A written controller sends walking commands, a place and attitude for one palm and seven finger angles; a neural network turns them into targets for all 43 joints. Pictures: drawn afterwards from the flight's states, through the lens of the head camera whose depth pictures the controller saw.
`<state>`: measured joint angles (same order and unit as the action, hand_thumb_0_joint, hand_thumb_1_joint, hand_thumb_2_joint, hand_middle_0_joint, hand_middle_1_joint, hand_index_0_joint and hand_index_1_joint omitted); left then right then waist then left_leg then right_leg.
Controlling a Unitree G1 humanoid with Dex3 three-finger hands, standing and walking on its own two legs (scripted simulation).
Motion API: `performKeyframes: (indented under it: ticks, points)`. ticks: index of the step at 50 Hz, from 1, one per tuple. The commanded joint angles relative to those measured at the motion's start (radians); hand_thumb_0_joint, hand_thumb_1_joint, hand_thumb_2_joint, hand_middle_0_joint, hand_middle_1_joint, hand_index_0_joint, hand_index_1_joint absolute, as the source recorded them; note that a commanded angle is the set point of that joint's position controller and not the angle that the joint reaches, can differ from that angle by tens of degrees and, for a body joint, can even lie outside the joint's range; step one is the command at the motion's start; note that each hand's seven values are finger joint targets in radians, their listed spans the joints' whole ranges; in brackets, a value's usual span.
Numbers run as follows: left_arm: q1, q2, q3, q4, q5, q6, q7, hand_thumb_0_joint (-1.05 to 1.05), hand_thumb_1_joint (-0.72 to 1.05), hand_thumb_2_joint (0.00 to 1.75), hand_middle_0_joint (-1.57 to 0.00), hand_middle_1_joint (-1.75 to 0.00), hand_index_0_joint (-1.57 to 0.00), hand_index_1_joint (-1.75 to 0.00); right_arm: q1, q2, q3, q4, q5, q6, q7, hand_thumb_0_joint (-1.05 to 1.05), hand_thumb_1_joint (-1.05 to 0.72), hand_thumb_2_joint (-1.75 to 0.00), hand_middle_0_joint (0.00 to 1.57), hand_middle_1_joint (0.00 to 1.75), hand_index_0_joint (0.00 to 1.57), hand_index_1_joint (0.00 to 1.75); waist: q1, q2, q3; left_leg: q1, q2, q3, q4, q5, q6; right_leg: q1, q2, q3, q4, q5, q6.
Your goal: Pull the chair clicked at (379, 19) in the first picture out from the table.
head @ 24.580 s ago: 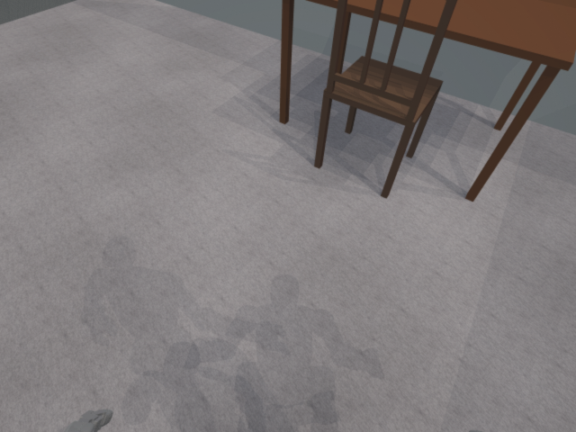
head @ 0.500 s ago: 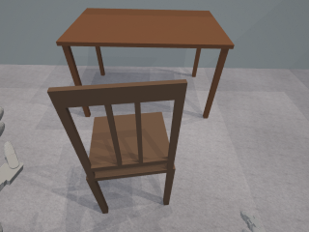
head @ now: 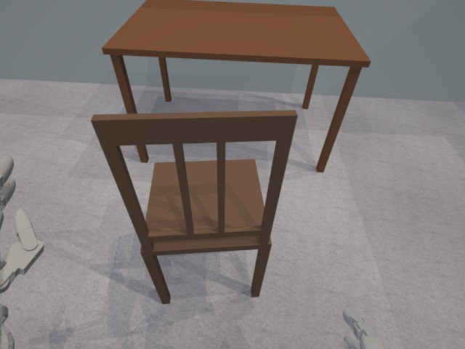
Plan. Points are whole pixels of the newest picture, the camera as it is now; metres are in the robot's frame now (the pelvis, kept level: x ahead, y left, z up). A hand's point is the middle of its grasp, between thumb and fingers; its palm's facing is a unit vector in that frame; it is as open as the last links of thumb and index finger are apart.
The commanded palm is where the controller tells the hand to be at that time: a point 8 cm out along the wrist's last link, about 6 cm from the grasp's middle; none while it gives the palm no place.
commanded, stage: let the arm hang, fingers relaxed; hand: left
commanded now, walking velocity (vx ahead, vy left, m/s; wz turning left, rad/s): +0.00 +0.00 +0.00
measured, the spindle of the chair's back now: (185, 194) +0.48 +0.16 -0.07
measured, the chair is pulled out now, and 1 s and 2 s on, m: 0.59 0.59 0.59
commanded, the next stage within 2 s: look to check the result in 1.18 s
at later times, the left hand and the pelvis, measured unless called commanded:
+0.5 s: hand out of the picture +0.06 +0.18 -0.17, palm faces +0.06 -0.98 -0.19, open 6.8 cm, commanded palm none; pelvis +0.02 +0.00 +0.00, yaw +2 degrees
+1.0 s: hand out of the picture +0.01 +0.16 -0.17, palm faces +0.05 -0.98 -0.18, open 7.3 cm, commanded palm none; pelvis +0.02 +0.00 +0.00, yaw +1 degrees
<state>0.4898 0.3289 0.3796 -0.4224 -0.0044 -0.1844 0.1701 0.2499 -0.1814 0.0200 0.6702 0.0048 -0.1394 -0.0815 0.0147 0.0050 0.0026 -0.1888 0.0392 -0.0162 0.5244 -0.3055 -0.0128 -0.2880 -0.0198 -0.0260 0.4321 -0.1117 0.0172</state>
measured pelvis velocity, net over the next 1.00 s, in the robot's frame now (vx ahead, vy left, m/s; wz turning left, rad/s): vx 0.02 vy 0.00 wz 0.02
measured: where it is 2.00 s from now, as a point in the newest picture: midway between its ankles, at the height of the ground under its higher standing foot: outside the picture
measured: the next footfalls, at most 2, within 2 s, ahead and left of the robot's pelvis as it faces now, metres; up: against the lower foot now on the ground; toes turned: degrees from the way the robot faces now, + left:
none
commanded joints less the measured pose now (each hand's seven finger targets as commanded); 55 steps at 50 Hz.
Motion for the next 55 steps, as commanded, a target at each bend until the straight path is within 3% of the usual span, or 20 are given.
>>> performKeyframes:
  ticks: [1, 3, 4, 5, 6, 7, 9, 10, 12, 14, 16, 20, 26, 31, 35, 37, 45, 48, 52, 55]
  points:
    - [-0.029, 0.264, 0.171, -0.259, -0.004, -0.080, 0.023, 0.00, 0.90, 0.90, -0.20, -0.30, -0.20, -0.30, -0.108, -0.127, -0.060, -0.171, 0.006, -0.062, -0.009, 0.00, -0.90, -0.90, 0.20, 0.30, 0.20, 0.30, -0.019, 0.070, -0.041, -0.149, 0.032, -0.042, -0.194, -0.108, 0.055, 0.162, -0.057, 0.110, -0.127, -0.205, -0.015]
    - [0.011, 0.245, 0.169, -0.262, -0.009, -0.086, 0.023, 0.00, 0.90, 0.90, -0.20, -0.30, -0.20, -0.30, -0.107, -0.128, -0.063, -0.178, 0.005, -0.060, -0.007, 0.00, -0.90, -0.90, 0.20, 0.30, 0.20, 0.30, -0.020, 0.073, -0.052, -0.145, 0.040, -0.045, -0.196, -0.031, 0.049, 0.200, -0.054, 0.097, -0.098, -0.105, -0.018]
    - [-0.055, 0.037, -0.276, 0.520, 0.070, 0.097, -0.137, 0.00, 0.90, 0.90, -0.20, -0.30, -0.20, -0.30, -0.117, -0.263, -0.107, 0.051, -0.010, -0.053, 0.096, 0.00, -0.90, -0.90, 0.20, 0.30, 0.20, 0.30, -0.066, 0.065, 0.039, -0.202, 0.029, -0.080, -0.019, 0.256, 0.041, 0.016, -0.078, 0.018, 0.104, 0.136, -0.041]
    - [-0.029, -0.033, -0.261, 0.558, 0.045, 0.170, -0.164, 0.00, 0.90, 0.90, -0.20, -0.30, -0.20, -0.30, -0.051, -0.173, -0.093, 0.058, -0.007, 0.009, 0.091, 0.00, -0.90, -0.90, 0.20, 0.30, 0.20, 0.30, -0.041, 0.064, -0.066, -0.124, 0.033, -0.049, -0.033, 0.364, 0.020, 0.023, -0.082, 0.040, 0.091, 0.144, -0.045]
    - [-0.045, -0.067, -0.280, 0.581, 0.044, 0.183, -0.169, 0.00, 0.90, 0.90, -0.20, -0.30, -0.20, -0.30, -0.015, -0.139, -0.080, 0.055, -0.015, 0.028, 0.086, 0.00, -0.90, -0.90, 0.20, 0.30, 0.20, 0.30, -0.034, -0.001, -0.097, -0.104, 0.043, -0.067, -0.030, 0.354, 0.029, 0.039, -0.077, 0.009, 0.091, 0.092, -0.047]
    - [-0.080, -0.058, -0.290, 0.623, 0.043, 0.188, -0.168, 0.00, 0.90, 0.90, -0.20, -0.30, -0.20, -0.30, -0.012, -0.145, -0.074, 0.041, -0.021, 0.047, 0.085, 0.00, -0.90, -0.90, 0.20, 0.30, 0.20, 0.30, -0.030, -0.029, -0.097, -0.132, 0.047, -0.096, -0.043, 0.316, 0.040, 0.052, -0.076, 0.009, 0.096, 0.052, -0.047]
    - [-0.156, -0.029, -0.299, 0.725, 0.045, 0.191, -0.163, 0.00, 0.90, 0.90, -0.20, -0.30, -0.20, -0.30, -0.008, -0.161, -0.068, 0.038, -0.029, 0.074, 0.081, 0.00, -0.90, -0.90, 0.20, 0.30, 0.20, 0.30, -0.023, -0.189, -0.083, -0.144, 0.034, -0.113, -0.030, 0.325, 0.051, 0.089, -0.081, 0.033, 0.093, 0.094, -0.057]
    - [-0.174, -0.018, -0.300, 0.783, 0.045, 0.191, -0.160, 0.00, 0.90, 0.90, -0.20, -0.30, -0.20, -0.30, 0.007, -0.165, -0.067, 0.042, -0.029, 0.085, 0.079, 0.00, -0.90, -0.90, 0.20, 0.30, 0.20, 0.30, -0.022, -0.236, -0.105, -0.116, 0.021, -0.097, -0.016, 0.340, 0.048, 0.114, -0.096, 0.051, 0.085, 0.149, -0.068]
    - [-0.202, 0.005, -0.311, 0.907, 0.040, 0.196, -0.154, 0.00, 0.90, 0.90, -0.20, -0.30, -0.20, -0.30, 0.023, -0.163, -0.059, 0.076, -0.026, 0.099, 0.075, 0.00, -0.90, -0.90, 0.20, 0.30, 0.20, 0.30, -0.024, -0.181, -0.104, -0.070, 0.001, -0.068, -0.020, 0.342, 0.037, 0.123, -0.109, 0.073, 0.078, 0.194, -0.081]
    - [-0.218, 0.005, -0.326, 1.024, 0.033, 0.202, -0.151, 0.00, 0.90, 0.90, -0.20, -0.30, -0.20, -0.30, 0.018, -0.159, -0.048, 0.115, -0.024, 0.104, 0.069, 0.00, -0.90, -0.90, 0.20, 0.30, 0.20, 0.30, -0.018, -0.035, -0.086, -0.054, 0.020, -0.076, -0.061, 0.352, 0.034, 0.122, -0.087, 0.069, 0.074, 0.150, -0.069]
    - [-0.204, 0.007, -0.339, 1.125, 0.028, 0.206, -0.150, 0.00, 0.90, 0.90, -0.20, -0.30, -0.20, -0.30, 0.014, -0.154, -0.036, 0.151, -0.022, 0.109, 0.064, 0.00, -0.90, -0.90, 0.20, 0.30, 0.20, 0.30, -0.003, 0.071, -0.033, -0.075, 0.030, -0.076, -0.099, 0.297, 0.039, 0.119, -0.064, 0.065, 0.044, 0.068, -0.060]
    - [-0.162, -0.046, -0.329, 1.240, 0.029, 0.203, -0.144, 0.00, 0.90, 0.90, -0.20, -0.30, -0.20, -0.30, 0.073, -0.098, -0.037, 0.211, -0.026, 0.114, 0.056, 0.00, -0.90, -0.90, 0.20, 0.30, 0.20, 0.30, -0.007, 0.189, -0.031, -0.083, 0.031, -0.060, -0.124, 0.116, 0.038, 0.121, -0.062, 0.060, -0.004, -0.032, -0.064]
    - [-0.173, -0.049, -0.350, 1.334, 0.019, 0.203, -0.147, 0.00, 0.90, 0.90, -0.20, -0.30, -0.20, -0.30, 0.175, -0.075, -0.041, 0.273, -0.019, 0.126, 0.053, 0.00, -0.90, -0.90, 0.20, 0.30, 0.20, 0.30, -0.013, 0.016, 0.051, -0.129, 0.038, -0.070, -0.156, 0.017, 0.056, 0.104, -0.060, 0.056, -0.050, -0.103, -0.065]
    - [-0.146, -0.059, -0.353, 1.387, 0.016, 0.199, -0.144, 0.00, 0.90, 0.90, -0.20, -0.30, -0.20, -0.30, 0.223, -0.056, -0.037, 0.316, -0.015, 0.121, 0.049, 0.00, -0.90, -0.90, 0.20, 0.30, 0.20, 0.30, -0.012, -0.034, 0.049, -0.109, 0.032, -0.060, -0.144, 0.054, 0.061, 0.101, -0.069, 0.063, -0.057, -0.094, -0.068]
    - [-0.134, -0.066, -0.354, 1.411, 0.014, 0.199, -0.142, 0.00, 0.90, 0.90, -0.20, -0.30, -0.20, -0.30, 0.249, -0.046, -0.033, 0.342, -0.015, 0.120, 0.049, 0.00, -0.90, -0.90, 0.20, 0.30, 0.20, 0.30, -0.016, -0.032, 0.055, -0.097, 0.029, -0.051, -0.141, 0.041, 0.057, 0.076, -0.075, 0.073, -0.063, -0.137, -0.066]
    - [-0.133, -0.072, -0.357, 1.421, 0.015, 0.202, -0.140, 0.00, 0.90, 0.90, -0.20, -0.30, -0.20, -0.30, 0.248, -0.037, -0.032, 0.348, -0.015, 0.121, 0.048, 0.00, -0.90, -0.90, 0.20, 0.30, 0.20, 0.30, -0.014, -0.015, 0.103, -0.125, 0.033, -0.057, -0.155, 0.030, 0.061, 0.059, -0.069, 0.066, -0.062, -0.137, -0.066]
    - [-0.120, -0.093, -0.354, 1.435, 0.017, 0.198, -0.138, 0.00, 0.90, 0.90, -0.20, -0.30, -0.20, -0.30, 0.253, -0.021, -0.031, 0.357, -0.015, 0.116, 0.047, 0.00, -0.90, -0.90, 0.20, 0.30, 0.20, 0.30, -0.014, 0.000, 0.076, -0.120, 0.030, -0.056, -0.159, 0.025, 0.058, 0.070, -0.072, 0.065, -0.052, -0.132, -0.064]
    - [-0.120, -0.104, -0.356, 1.441, 0.017, 0.199, -0.137, 0.00, 0.90, 0.90, -0.20, -0.30, -0.20, -0.30, 0.246, -0.016, -0.030, 0.357, -0.016, 0.116, 0.044, 0.00, -0.90, -0.90, 0.20, 0.30, 0.20, 0.30, -0.013, 0.033, 0.096, -0.131, 0.036, -0.060, -0.167, 0.024, 0.058, 0.064, -0.067, 0.062, -0.047, -0.118, -0.065]
    - [-0.119, -0.107, -0.356, 1.441, 0.018, 0.199, -0.138, 0.00, 0.90, 0.90, -0.20, -0.30, -0.20, -0.30, 0.238, -0.015, -0.032, 0.354, -0.015, 0.117, 0.043, 0.00, -0.90, -0.90, 0.20, 0.30, 0.20, 0.30, -0.010, 0.014, 0.107, -0.135, 0.038, -0.064, -0.168, 0.029, 0.061, 0.065, -0.066, 0.057, -0.047, -0.102, -0.064]
    - [-0.122, -0.106, -0.354, 1.436, 0.018, 0.197, -0.138, 0.00, 0.90, 0.90, -0.20, -0.30, -0.20, -0.30, 0.240, -0.016, -0.032, 0.353, -0.014, 0.116, 0.045, 0.00, -0.90, -0.90, 0.20, 0.30, 0.20, 0.30, -0.015, -0.007, 0.078, -0.112, 0.030, -0.055, -0.155, 0.044, 0.056, 0.072, -0.073, 0.061, -0.049, -0.105, -0.063]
